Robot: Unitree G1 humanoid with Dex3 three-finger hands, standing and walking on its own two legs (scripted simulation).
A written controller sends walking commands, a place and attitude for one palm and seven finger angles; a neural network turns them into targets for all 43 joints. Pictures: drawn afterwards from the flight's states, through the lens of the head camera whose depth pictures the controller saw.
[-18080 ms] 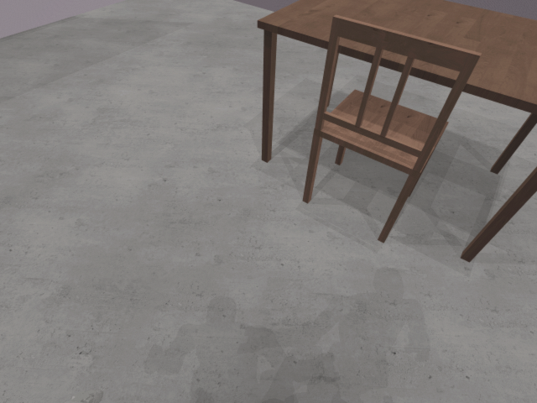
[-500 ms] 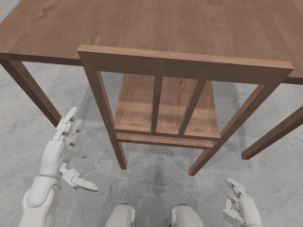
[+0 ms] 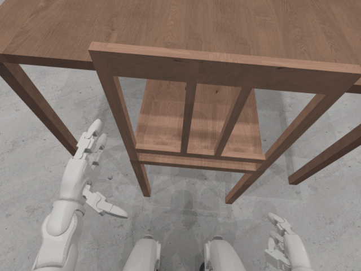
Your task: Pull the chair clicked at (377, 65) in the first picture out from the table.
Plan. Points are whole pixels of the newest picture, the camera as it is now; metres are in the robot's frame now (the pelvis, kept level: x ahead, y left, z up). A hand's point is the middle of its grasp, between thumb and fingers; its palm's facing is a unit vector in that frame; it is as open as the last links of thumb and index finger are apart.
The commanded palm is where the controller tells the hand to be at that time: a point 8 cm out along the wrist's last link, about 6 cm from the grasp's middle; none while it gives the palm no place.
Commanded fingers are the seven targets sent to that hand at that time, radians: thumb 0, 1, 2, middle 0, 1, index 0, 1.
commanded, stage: aim the fingers beside a spindle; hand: left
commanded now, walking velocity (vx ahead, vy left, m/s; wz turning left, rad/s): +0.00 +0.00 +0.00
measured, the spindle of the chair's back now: (186, 122) +0.45 +0.00 +0.02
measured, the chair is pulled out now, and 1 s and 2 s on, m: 0.00 0.00 0.00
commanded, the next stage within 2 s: push the fingers through the gap in 0.60 s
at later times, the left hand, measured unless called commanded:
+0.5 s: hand (115, 179) +0.30 +0.15 +0.03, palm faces -0.09 -1.00 -0.03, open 16.9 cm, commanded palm +0.29 +0.19 +0.03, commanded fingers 0.00 -0.50 0.30 -0.06 -0.08 -0.06 -0.08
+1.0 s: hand (119, 165) +0.33 +0.14 +0.02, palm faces -0.09 -0.99 -0.04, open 16.9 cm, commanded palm +0.32 +0.20 +0.02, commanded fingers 0.00 -0.50 0.30 -0.06 -0.08 -0.06 -0.08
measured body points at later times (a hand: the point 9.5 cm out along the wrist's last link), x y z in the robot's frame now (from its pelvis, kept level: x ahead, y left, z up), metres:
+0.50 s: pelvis +0.00 +0.00 +0.00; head +0.10 +0.01 +0.44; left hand +0.30 +0.20 +0.03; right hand +0.17 -0.24 -0.09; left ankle +0.01 +0.12 -0.63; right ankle +0.02 -0.13 -0.63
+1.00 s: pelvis +0.00 -0.01 +0.00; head +0.10 +0.00 +0.43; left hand +0.33 +0.20 +0.03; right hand +0.16 -0.25 -0.10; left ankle +0.01 +0.12 -0.63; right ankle +0.02 -0.13 -0.63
